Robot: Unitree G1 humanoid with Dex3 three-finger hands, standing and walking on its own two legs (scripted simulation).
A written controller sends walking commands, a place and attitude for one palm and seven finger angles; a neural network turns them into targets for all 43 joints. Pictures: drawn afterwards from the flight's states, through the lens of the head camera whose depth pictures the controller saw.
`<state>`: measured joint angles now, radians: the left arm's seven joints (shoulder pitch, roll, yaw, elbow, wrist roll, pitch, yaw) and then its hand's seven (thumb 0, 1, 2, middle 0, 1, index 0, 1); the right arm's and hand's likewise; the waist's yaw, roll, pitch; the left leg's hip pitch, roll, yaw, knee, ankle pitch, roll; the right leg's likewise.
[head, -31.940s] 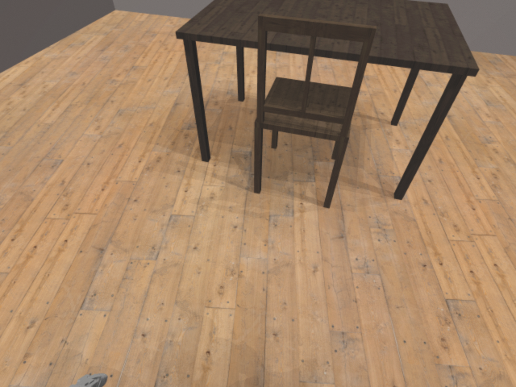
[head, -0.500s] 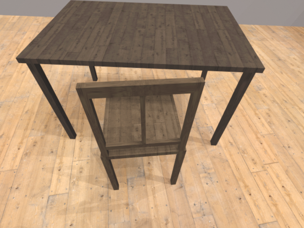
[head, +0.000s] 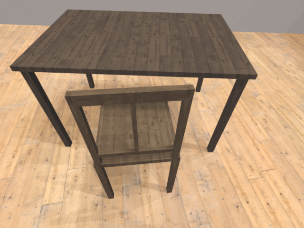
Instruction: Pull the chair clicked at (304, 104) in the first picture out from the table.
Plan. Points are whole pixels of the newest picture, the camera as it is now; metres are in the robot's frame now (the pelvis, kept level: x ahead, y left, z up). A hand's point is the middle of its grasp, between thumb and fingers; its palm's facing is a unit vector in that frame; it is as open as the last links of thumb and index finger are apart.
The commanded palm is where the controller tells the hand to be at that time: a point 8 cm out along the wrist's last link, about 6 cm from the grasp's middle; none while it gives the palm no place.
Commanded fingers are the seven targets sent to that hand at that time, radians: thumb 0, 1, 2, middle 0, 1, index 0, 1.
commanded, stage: shuffle to correct the standing spot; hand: left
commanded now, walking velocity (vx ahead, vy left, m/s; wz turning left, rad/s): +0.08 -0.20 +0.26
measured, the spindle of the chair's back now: (135, 129) +0.48 +0.09 -0.08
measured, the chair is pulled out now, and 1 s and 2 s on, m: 0.18 0.18 0.18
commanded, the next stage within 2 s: come to a stop and stand still in 0.60 s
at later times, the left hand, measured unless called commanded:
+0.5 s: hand out of the picture +0.02 +0.08 -0.19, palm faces +0.13 -0.98 -0.13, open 7.3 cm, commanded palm none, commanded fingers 0.00 0.90 0.90 -0.20 -0.30 -0.20 -0.30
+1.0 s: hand out of the picture +0.09 +0.00 -0.19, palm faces +0.17 -0.97 -0.17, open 7.3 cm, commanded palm none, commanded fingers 0.00 0.90 0.90 -0.20 -0.30 -0.20 -0.30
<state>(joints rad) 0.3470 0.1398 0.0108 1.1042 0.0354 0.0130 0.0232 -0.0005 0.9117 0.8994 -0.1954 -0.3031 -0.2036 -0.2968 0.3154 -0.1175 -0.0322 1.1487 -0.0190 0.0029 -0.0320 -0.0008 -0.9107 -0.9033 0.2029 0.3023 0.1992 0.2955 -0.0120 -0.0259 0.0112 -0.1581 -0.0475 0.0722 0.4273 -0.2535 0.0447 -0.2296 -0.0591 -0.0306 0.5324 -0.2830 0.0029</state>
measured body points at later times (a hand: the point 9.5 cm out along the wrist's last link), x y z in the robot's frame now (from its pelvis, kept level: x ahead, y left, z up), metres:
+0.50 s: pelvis +0.05 -0.08 -0.01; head +0.07 -0.06 +0.44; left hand +0.01 +0.13 -0.18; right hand +0.11 -0.30 -0.16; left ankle +0.06 +0.04 -0.74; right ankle +0.02 -0.17 -0.69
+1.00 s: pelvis +0.08 -0.17 -0.01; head +0.10 -0.15 +0.44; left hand +0.08 +0.06 -0.17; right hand +0.17 -0.39 -0.15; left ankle +0.10 -0.09 -0.74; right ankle +0.10 -0.26 -0.74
